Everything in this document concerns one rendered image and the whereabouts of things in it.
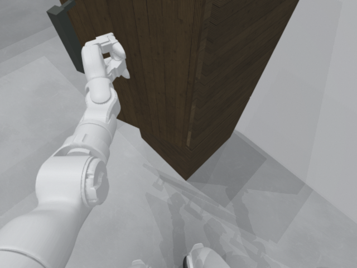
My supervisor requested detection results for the cupboard door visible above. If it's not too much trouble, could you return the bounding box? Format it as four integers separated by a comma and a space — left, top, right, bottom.
60, 0, 206, 148

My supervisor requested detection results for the left robot hand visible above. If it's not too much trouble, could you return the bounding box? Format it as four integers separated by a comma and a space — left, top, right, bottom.
81, 33, 130, 82

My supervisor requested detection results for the robot left upper arm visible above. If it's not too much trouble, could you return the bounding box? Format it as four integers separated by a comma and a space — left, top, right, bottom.
0, 156, 109, 268

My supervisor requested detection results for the handle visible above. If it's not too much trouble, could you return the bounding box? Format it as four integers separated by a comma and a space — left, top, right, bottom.
46, 0, 85, 74

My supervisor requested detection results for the robot right thigh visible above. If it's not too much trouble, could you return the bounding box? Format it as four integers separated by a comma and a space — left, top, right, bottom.
186, 247, 230, 268

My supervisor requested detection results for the robot left forearm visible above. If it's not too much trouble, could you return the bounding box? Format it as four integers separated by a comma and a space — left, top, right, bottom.
35, 78, 120, 200

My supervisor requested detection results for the left robot shin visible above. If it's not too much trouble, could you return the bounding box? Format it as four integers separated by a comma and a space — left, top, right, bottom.
132, 260, 144, 265

